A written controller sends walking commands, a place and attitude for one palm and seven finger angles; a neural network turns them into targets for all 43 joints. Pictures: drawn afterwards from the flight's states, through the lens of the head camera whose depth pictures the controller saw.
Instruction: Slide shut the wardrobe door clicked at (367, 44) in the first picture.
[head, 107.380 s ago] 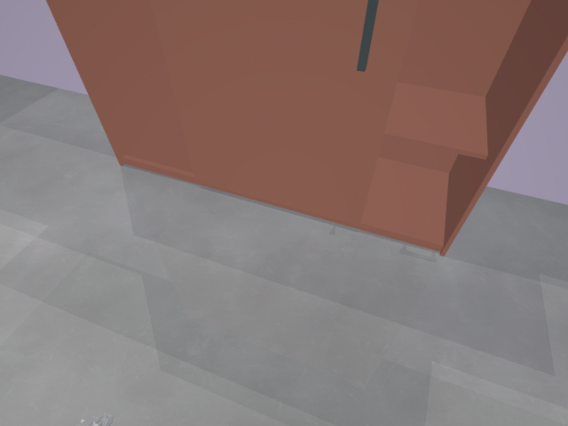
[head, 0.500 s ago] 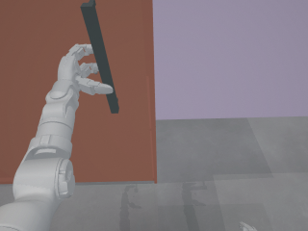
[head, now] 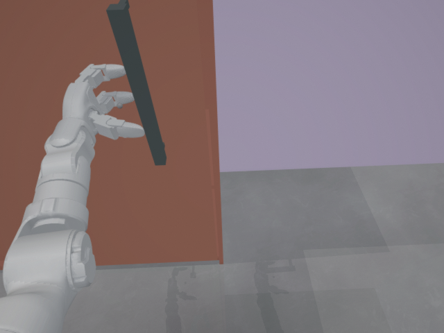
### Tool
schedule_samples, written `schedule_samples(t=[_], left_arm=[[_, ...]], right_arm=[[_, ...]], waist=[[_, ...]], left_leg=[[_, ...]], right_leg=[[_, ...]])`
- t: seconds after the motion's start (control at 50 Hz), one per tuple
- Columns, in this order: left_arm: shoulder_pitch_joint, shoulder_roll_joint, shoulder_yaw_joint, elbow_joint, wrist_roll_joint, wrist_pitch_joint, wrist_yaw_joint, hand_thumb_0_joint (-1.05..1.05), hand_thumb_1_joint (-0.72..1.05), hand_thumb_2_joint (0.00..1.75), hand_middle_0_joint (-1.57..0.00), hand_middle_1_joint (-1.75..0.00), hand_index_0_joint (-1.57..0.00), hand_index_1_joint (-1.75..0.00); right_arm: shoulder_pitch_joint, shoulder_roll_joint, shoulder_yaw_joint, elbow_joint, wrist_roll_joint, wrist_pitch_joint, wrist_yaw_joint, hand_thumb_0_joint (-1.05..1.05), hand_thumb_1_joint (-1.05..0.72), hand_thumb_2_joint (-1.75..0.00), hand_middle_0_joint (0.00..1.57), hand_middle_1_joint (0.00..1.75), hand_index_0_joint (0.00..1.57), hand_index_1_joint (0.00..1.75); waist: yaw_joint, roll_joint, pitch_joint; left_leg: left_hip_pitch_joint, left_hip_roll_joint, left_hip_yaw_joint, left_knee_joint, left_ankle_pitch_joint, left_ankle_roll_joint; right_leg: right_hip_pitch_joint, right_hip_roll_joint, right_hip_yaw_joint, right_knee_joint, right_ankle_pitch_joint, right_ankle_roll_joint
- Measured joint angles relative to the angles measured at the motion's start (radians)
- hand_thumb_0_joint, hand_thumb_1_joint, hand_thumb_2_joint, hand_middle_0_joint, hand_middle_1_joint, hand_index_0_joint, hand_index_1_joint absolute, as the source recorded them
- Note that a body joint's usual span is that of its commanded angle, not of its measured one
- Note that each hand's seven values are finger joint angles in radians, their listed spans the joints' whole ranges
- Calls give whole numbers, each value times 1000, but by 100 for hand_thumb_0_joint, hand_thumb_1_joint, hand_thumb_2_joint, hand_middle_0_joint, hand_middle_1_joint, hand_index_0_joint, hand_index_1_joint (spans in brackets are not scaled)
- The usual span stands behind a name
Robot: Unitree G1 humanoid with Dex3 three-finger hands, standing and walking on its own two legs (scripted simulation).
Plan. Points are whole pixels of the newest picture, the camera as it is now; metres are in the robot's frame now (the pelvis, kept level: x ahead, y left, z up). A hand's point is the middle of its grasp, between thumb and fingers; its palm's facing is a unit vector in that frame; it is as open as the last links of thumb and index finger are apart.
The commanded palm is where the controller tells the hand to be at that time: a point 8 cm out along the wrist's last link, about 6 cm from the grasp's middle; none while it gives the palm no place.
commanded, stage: slide the fingers in behind the handle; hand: left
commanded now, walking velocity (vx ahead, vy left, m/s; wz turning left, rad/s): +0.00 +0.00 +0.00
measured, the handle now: (145, 96) +0.51 +0.14 +0.17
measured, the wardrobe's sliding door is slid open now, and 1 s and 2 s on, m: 0.01 0.01 0.01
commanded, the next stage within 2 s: grip the handle and tug to test in 1.50 s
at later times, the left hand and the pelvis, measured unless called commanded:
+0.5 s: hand (141, 104) +0.46 +0.13 +0.20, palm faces +0.01 -1.00 +0.01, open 14.0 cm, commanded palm +0.43 +0.19 +0.20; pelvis +0.00 +0.01 +0.00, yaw +0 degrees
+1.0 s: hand (149, 105) +0.45 +0.12 +0.20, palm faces +0.03 -1.00 +0.00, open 14.2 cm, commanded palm +0.43 +0.17 +0.20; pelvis -0.01 +0.00 +0.00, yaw +1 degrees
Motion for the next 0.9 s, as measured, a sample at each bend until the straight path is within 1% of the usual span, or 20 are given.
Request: schedule_samples(t=[0.12,0.24,0.3,0.36,0.44,0.66,0.72,0.8,0.9], left_arm=[[3,-22,-26,-30,-3,20,13,-1,-51,30,-31,-121,-30,-120],[-14,-71,-70,-56,-2,27,46,-1,-51,30,-30,-120,-29,-120],[-31,-94,-80,-46,3,36,68,-1,-51,30,-30,-120,-29,-120],[-43,-109,-75,-33,12,39,89,-1,-51,30,-30,-120,-30,-120],[-34,-118,-81,-47,23,31,111,-1,-51,30,-30,-120,-30,-120],[-7,-135,-83,-84,22,42,131,-1,-50,30,-30,-120,-30,-120],[8,-139,-96,-108,20,43,136,-1,-50,30,-30,-120,-29,-119],[-4,-140,-102,-96,18,53,152,-1,-51,30,-29,-120,-27,-118],[-17,-137,-108,-79,15,51,156,-1,-51,30,-27,-120,-26,-119]], right_arm=[[-21,7,2,-6,0,-8,1,1,-90,-90,20,30,20,30],[-47,15,5,-6,-3,-20,9,1,-90,-90,20,30,20,30],[-61,20,10,-5,-6,-20,13,1,-90,-90,20,30,20,30],[-71,27,15,-7,-11,-17,17,1,-90,-90,21,30,20,30],[-66,34,14,-15,-13,-14,22,1,-90,-90,21,30,20,30],[-39,32,8,3,-12,4,21,1,-90,-90,21,30,20,30],[-35,29,2,6,-9,3,20,1,-90,-90,21,30,20,30],[-41,25,0,12,-8,2,19,1,-90,-90,20,30,20,30],[-51,20,-1,13,-8,-3,17,1,-90,-90,20,30,20,30]], waist=[[10,-1,3],[21,-1,2],[21,0,0],[18,-1,-3],[17,2,-4],[19,5,0],[21,5,0],[20,5,2],[22,7,5]], left_leg=[[-4,-5,-5,4,0,4],[-8,-14,-10,12,-1,9],[-11,-17,-10,15,-2,11],[-13,-18,-7,15,-2,12],[-7,-16,0,12,-2,11],[12,-11,-2,1,2,5],[19,-9,-4,-4,5,3],[22,-7,-10,-5,8,-1],[19,-6,-15,-7,13,-4]], right_leg=[[2,-5,-5,-1,1,4],[0,-13,-11,7,-3,10],[-5,-17,-11,13,-5,12],[-10,-18,-7,18,-7,13],[-9,-17,-1,20,-7,12],[10,-11,-1,11,-4,6],[17,-8,-3,7,-2,3],[21,-6,-8,5,-1,0],[20,-4,-14,4,1,-4]])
